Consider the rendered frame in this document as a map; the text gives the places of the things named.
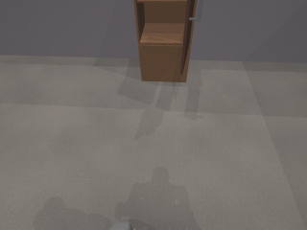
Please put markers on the cupboard door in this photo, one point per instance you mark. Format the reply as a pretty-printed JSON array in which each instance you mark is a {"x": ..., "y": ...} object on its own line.
[{"x": 187, "y": 32}]

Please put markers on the handle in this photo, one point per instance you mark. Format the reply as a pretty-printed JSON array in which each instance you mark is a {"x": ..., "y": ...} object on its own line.
[{"x": 198, "y": 19}]

